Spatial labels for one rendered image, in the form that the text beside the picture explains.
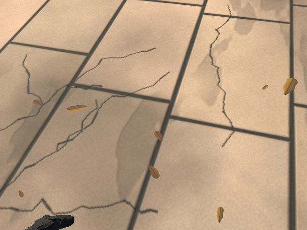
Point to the robot left hand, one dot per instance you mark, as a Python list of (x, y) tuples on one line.
[(56, 222)]

